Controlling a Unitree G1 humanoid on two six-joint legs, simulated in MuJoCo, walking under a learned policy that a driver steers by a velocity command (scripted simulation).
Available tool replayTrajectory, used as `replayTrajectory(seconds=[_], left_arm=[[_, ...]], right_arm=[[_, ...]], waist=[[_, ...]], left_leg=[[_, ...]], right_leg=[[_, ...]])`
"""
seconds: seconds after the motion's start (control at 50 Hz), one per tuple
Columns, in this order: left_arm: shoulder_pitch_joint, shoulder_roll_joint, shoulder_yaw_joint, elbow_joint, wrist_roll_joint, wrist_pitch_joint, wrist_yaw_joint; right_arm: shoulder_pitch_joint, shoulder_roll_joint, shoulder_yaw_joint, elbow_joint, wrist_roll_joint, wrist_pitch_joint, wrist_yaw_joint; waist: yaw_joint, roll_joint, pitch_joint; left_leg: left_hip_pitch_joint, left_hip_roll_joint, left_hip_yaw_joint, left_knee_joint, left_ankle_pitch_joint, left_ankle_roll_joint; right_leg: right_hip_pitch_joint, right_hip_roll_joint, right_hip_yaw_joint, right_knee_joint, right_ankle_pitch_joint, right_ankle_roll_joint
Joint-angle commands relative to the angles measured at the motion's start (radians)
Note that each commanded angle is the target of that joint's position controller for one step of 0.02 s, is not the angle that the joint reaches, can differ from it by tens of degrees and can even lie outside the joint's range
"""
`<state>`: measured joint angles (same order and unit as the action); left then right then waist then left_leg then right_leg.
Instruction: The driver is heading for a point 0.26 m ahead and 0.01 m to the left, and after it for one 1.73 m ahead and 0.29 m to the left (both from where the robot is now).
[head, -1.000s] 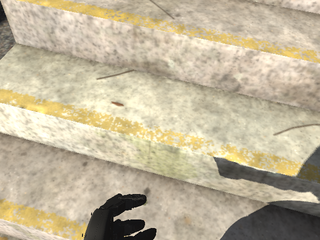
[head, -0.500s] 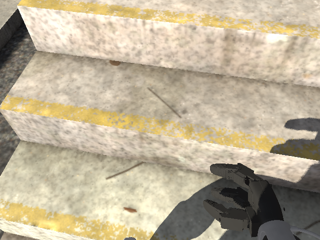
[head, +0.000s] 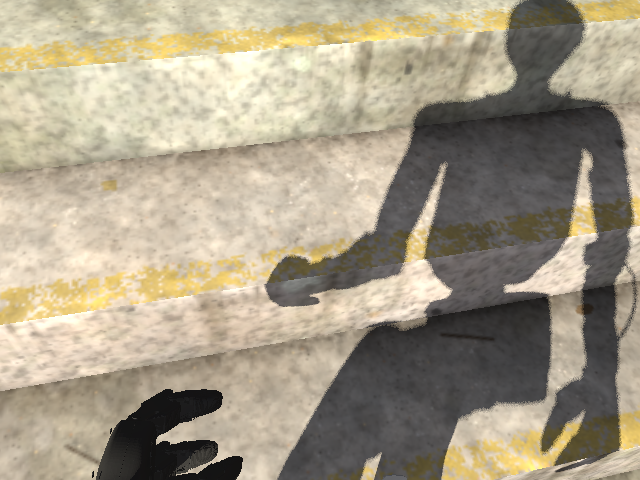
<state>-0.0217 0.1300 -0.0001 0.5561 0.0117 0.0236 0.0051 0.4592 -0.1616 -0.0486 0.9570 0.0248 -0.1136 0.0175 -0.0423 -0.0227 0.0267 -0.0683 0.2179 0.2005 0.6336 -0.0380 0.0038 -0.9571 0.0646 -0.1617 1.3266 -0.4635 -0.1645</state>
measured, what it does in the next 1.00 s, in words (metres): climbs: left foot 0.18 m higher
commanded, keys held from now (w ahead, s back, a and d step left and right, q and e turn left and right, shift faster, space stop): w+e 0.02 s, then e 0.14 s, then q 0.84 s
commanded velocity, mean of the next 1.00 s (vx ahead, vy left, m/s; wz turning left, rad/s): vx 0.13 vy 0.00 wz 0.13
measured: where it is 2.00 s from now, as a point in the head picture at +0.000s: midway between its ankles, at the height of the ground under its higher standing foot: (351, 441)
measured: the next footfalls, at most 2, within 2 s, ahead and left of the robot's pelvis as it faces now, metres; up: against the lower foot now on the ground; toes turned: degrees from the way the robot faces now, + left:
left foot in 0.48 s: +0.40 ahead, +0.06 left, +0.18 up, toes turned +0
right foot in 1.08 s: +0.47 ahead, -0.15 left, +0.18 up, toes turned +22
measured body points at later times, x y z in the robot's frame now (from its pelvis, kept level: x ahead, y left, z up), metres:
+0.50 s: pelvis +0.25 +0.01 +0.19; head +0.28 -0.01 +0.64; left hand +0.24 +0.25 +0.06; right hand +0.47 -0.15 +0.11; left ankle +0.35 +0.06 -0.41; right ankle +0.15 -0.05 -0.55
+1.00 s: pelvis +0.37 -0.02 +0.31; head +0.38 +0.00 +0.76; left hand +0.49 +0.22 +0.20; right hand +0.54 -0.24 +0.21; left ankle +0.36 +0.06 -0.41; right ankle +0.43 -0.13 -0.34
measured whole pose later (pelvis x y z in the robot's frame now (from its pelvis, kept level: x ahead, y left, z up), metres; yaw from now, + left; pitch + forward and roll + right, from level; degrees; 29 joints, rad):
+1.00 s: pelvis +0.37 -0.02 +0.31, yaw +12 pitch +3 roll +0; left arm 0.16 0.13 0.01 0.67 0.02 0.02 0.04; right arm 0.23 -0.16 -0.08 0.69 -0.04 0.00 -0.11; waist -0.04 -0.02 -0.01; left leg -0.38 -0.16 -0.14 0.69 -0.33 0.08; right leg -0.67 0.00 0.00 1.16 -0.26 -0.01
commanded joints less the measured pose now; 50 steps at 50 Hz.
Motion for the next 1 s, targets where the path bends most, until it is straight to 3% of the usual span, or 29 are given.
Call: replayTrajectory(seconds=[0.02,0.04,0.08,0.12,0.14,0.18,0.22,0.26,0.28,0.3,0.32,0.36,0.38,0.4,0.44,0.46,0.48,0.5,0.52,0.54,0.56,0.58,0.62,0.66,0.7,0.76,0.8,0.92,1.0], left_arm=[[0.112,0.335,0.150,-0.039,0.014,0.020,0.013],[0.090,0.289,0.138,0.009,0.017,-0.006,0.010],[0.188,0.154,0.106,0.163,0.012,-0.065,0.008],[0.261,0.107,0.090,0.225,0.011,-0.088,0.000],[0.296,0.116,0.090,0.258,0.003,-0.093,-0.004],[0.335,0.125,0.079,0.275,0.004,-0.109,-0.006],[0.428,0.120,0.067,0.319,0.029,-0.128,-0.008],[0.451,0.117,0.058,0.357,0.013,-0.143,-0.013],[0.474,0.110,0.052,0.381,0.008,-0.136,-0.017],[0.505,0.096,0.048,0.393,0.009,-0.129,-0.005],[0.514,0.112,0.048,0.389,0.002,-0.117,0.029],[0.514,0.169,0.061,0.371,0.003,-0.102,0.055],[0.497,0.168,0.062,0.356,-0.009,-0.095,0.068],[0.460,0.184,0.063,0.339,-0.016,-0.095,0.074],[0.431,0.278,0.087,0.290,-0.037,-0.122,0.072],[0.398,0.293,0.095,0.277,-0.044,-0.135,0.047],[0.346,0.312,0.103,0.244,-0.050,-0.142,0.033],[0.339,0.292,0.105,0.175,-0.047,-0.156,0.015],[0.294,0.224,0.100,0.146,-0.007,-0.133,-0.023],[0.352,0.090,0.070,0.108,0.044,-0.110,-0.031],[0.303,0.048,0.056,0.070,0.061,-0.088,-0.018],[0.269,0.013,0.039,0.031,0.073,-0.070,0.013],[0.326,0.001,0.018,0.030,0.061,-0.052,0.034],[0.345,-0.031,-0.001,0.021,0.053,-0.047,0.042],[0.282,-0.012,-0.001,0.007,0.057,-0.059,0.045],[0.184,0.018,-0.002,-0.021,0.055,-0.049,0.045],[0.195,0.038,0.013,0.018,0.036,-0.042,0.049],[0.102,0.030,0.017,0.016,0.023,-0.022,0.033],[0.143,0.053,0.025,0.021,-0.014,-0.022,0.042]], right_arm=[[-0.238,-0.102,-0.047,-0.335,-0.062,-0.055,0.060],[-0.256,-0.044,-0.030,-0.382,-0.078,-0.045,0.037],[-0.306,0.056,0.021,-0.435,-0.089,-0.022,-0.018],[-0.228,0.061,0.044,-0.434,-0.094,0.004,-0.034],[-0.243,0.037,0.043,-0.438,-0.089,0.017,-0.041],[-0.332,0.028,0.056,-0.462,-0.087,0.035,-0.051],[-0.393,0.080,0.076,-0.451,-0.068,0.049,-0.074],[-0.497,0.132,0.098,-0.503,-0.065,0.056,-0.077],[-0.578,0.135,0.110,-0.534,-0.062,0.064,-0.074],[-0.646,0.139,0.114,-0.556,-0.059,0.076,-0.072],[-0.667,0.150,0.120,-0.592,-0.057,0.088,-0.066],[-0.656,0.116,0.121,-0.597,-0.056,0.111,-0.048],[-0.599,0.124,0.118,-0.540,-0.049,0.117,-0.042],[-0.510,0.128,0.117,-0.492,-0.033,0.125,-0.045],[-0.332,0.040,0.082,-0.396,0.000,0.137,-0.051],[-0.273,-0.001,0.067,-0.363,-0.013,0.135,-0.053],[-0.226,-0.039,0.048,-0.359,-0.021,0.134,-0.050],[-0.146,-0.125,0.011,-0.329,-0.033,0.133,-0.051],[-0.195,-0.146,-0.010,-0.328,-0.044,0.166,-0.079],[-0.349,-0.130,-0.021,-0.354,-0.049,0.159,-0.082],[-0.412,-0.084,-0.017,-0.340,-0.048,0.144,-0.079],[-0.423,-0.062,-0.014,-0.293,-0.045,0.130,-0.083],[-0.378,0.010,0.008,-0.220,-0.043,0.107,-0.073],[-0.304,0.010,0.012,-0.177,-0.037,0.086,-0.060],[-0.240,-0.046,-0.008,-0.168,-0.049,0.066,-0.058],[-0.230,-0.114,-0.032,-0.225,-0.046,0.078,-0.099],[-0.244,-0.124,-0.041,-0.272,-0.052,0.084,-0.112],[-0.228,-0.113,-0.057,-0.325,-0.051,0.099,-0.128],[-0.246,-0.128,-0.064,-0.352,-0.076,0.106,-0.125]], waist=[[0.118,-0.028,-0.512],[0.073,0.003,-0.421],[0.020,0.082,-0.076],[-0.024,0.048,-0.011],[-0.020,0.038,-0.009],[-0.013,0.068,0.000],[0.033,0.001,-0.059],[0.033,-0.012,-0.030],[0.043,0.029,0.000],[0.080,0.008,0.012],[0.069,-0.027,-0.008],[0.084,-0.031,-0.059],[0.069,-0.026,-0.152],[0.023,-0.044,-0.199],[-0.035,-0.106,-0.332],[-0.058,-0.109,-0.371],[-0.100,-0.136,-0.376],[-0.110,0.059,-0.401],[-0.090,0.272,-0.425],[0.012,0.144,-0.333],[0.070,0.026,-0.183],[0.115,-0.053,-0.013],[0.153,-0.068,0.065],[0.161,-0.019,0.052],[0.122,0.004,-0.004],[0.069,0.053,-0.090],[0.051,0.094,-0.175],[0.005,0.115,-0.131],[0.017,0.200,-0.146]], left_leg=[[-0.674,-0.233,-0.338,1.360,-0.017,0.007],[-0.741,-0.216,-0.332,1.482,0.050,0.012],[-0.936,-0.201,-0.296,1.542,0.024,0.053],[-1.007,-0.194,-0.289,1.536,-0.079,0.054],[-1.060,-0.201,-0.274,1.518,-0.151,0.048],[-1.089,-0.174,-0.237,1.343,-0.204,0.034],[-1.254,-0.214,-0.171,1.621,-0.237,0.053],[-1.352,-0.195,-0.186,1.675,-0.280,0.089],[-1.341,-0.187,-0.145,1.511,-0.258,0.093],[-1.339,-0.199,-0.089,1.494,-0.268,0.091],[-1.301,-0.174,-0.121,1.423,-0.284,0.097],[-1.089,-0.161,-0.061,1.166,-0.338,0.100],[-0.917,-0.186,-0.016,1.053,-0.377,0.122],[-0.713,-0.216,0.008,0.919,-0.414,0.141],[-0.480,-0.297,0.040,0.710,-0.422,0.136],[-0.395,-0.319,0.031,0.583,-0.402,0.140],[-0.310,-0.347,-0.046,0.370,-0.424,0.158],[-0.097,-0.154,-0.476,0.270,-0.082,0.309],[-0.140,-0.010,-1.032,-0.152,0.054,0.467],[-0.288,0.021,-1.091,-0.223,-0.143,0.463],[-0.440,-0.013,-1.000,-0.187,-0.431,0.389],[-0.589,-0.049,-0.823,-0.137,-0.527,0.310],[-0.661,-0.142,-0.593,-0.111,-0.439,0.222],[-0.599,-0.205,-0.439,-0.061,-0.257,0.186],[-0.503,-0.214,-0.441,-0.043,-0.102,0.203],[-0.355,-0.186,-0.505,-0.049,0.098,0.198],[-0.250,-0.146,-0.573,-0.069,0.223,0.163],[-0.119,-0.122,-0.654,-0.106,0.183,0.219],[-0.118,-0.091,-0.672,-0.124,0.371,0.231]], right_leg=[[0.844,-0.257,1.174,-1.045,-0.470,-0.126],[0.749,-0.247,1.084,-1.019,-0.367,-0.095],[0.521,-0.168,0.792,-0.862,-0.031,-0.069],[0.523,-0.133,0.570,-0.841,0.454,-0.043],[0.558,-0.136,0.513,-0.849,0.581,-0.054],[0.562,-0.127,0.431,-0.873,0.675,0.008],[0.690,-0.175,0.427,-0.908,0.769,0.008],[0.711,-0.206,0.424,-0.972,0.608,0.030],[0.686,-0.162,0.367,-1.013,0.474,0.066],[0.697,-0.155,0.372,-1.062,0.532,0.061],[0.745,-0.188,0.380,-1.104,0.663,0.048],[0.811,-0.206,0.308,-1.235,0.849,0.014],[0.872,-0.215,0.209,-1.224,1.140,0.025],[0.853,-0.203,0.127,-1.156,1.488,0.037],[0.957,-0.273,0.149,-0.991,1.991,0.017],[1.004,-0.295,0.138,-0.844,2.084,0.006],[1.000,-0.264,0.121,-0.644,2.046,0.021],[0.685,-0.158,0.155,-0.283,1.467,0.098],[0.446,0.075,0.195,0.203,0.291,0.149],[0.300,0.029,0.314,0.549,0.257,0.162],[0.209,-0.002,0.299,0.665,0.330,0.150],[0.129,-0.030,0.290,0.668,0.353,0.125],[0.065,-0.049,0.258,0.662,0.345,0.113],[0.031,-0.093,0.264,0.518,0.415,0.118],[-0.012,-0.089,0.218,0.484,0.449,0.125],[-0.023,-0.104,0.162,0.294,0.459,0.163],[0.027,-0.099,0.143,0.285,0.477,0.158],[0.054,-0.089,0.176,0.036,0.324,0.166],[0.342,-0.052,0.191,-0.367,0.055,0.140]])
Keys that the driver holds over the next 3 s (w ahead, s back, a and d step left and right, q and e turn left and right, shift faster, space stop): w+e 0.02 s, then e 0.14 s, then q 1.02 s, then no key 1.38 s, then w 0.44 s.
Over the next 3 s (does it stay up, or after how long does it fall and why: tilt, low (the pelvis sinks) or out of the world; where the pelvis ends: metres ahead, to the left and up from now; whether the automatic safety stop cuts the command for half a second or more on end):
stays up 0.46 0.02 0.32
